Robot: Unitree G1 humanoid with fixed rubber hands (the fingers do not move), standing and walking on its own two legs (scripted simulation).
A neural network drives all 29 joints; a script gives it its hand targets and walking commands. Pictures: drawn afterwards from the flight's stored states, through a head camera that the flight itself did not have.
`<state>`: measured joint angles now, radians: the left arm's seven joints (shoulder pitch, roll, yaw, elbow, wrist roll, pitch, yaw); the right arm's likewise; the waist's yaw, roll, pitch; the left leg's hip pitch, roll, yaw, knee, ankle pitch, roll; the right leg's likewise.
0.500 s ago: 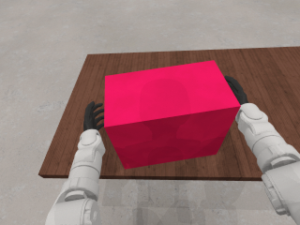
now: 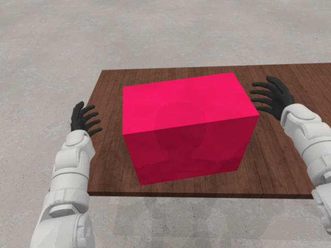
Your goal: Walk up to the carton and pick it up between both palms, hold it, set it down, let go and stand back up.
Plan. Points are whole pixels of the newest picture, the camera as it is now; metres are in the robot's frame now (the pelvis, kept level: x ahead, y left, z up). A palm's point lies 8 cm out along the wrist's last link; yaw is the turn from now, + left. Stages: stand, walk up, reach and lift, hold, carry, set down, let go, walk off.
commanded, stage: set down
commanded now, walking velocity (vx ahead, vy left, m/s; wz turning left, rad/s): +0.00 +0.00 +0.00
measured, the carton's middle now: (184, 131) +0.44 +0.03 +0.04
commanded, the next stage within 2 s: none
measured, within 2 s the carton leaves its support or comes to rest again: neither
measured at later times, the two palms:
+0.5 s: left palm (61, 103) +0.37 +0.28 +0.20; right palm (300, 78) +0.44 -0.20 +0.22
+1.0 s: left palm (50, 138) +0.31 +0.30 +0.16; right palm (299, 106) +0.41 -0.22 +0.16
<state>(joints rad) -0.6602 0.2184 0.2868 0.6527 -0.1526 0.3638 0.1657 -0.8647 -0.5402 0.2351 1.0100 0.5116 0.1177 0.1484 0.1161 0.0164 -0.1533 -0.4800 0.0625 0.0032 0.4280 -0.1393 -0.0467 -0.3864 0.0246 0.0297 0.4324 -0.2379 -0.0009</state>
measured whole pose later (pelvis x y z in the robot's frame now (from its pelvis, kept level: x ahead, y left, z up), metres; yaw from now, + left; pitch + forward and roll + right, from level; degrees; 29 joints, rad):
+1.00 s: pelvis -0.03 +0.01 +0.00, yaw +0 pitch +9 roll -1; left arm -0.53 0.32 0.27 0.10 -0.21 0.78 0.18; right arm -0.79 -0.64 0.11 0.72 0.54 0.38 0.16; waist 0.12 0.02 -0.12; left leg -0.48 0.06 0.00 0.43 -0.11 -0.05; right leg -0.39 0.02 0.03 0.43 -0.20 0.00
